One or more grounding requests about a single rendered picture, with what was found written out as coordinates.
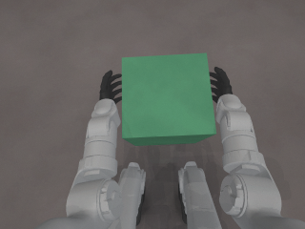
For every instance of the robot right hand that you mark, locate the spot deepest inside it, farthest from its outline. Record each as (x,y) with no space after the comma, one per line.
(222,84)

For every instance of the right robot thigh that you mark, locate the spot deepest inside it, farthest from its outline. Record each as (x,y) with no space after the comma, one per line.
(201,213)

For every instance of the left robot forearm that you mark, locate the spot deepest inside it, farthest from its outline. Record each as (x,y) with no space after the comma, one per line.
(99,161)

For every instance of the robot left hand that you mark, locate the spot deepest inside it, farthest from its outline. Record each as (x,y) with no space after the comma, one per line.
(107,86)

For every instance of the left robot upper arm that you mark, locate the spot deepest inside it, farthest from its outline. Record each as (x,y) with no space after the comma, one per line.
(94,204)

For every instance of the carton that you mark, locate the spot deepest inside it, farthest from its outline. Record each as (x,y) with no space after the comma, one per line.
(167,99)

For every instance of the right robot upper arm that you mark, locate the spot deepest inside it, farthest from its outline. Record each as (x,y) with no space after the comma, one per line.
(254,203)

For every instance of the left robot thigh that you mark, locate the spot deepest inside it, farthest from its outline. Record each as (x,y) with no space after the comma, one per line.
(132,186)

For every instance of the robot thigh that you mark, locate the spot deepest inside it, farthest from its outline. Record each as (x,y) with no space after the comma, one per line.
(201,213)
(132,186)

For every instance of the right robot forearm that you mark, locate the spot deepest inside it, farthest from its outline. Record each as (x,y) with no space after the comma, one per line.
(238,139)

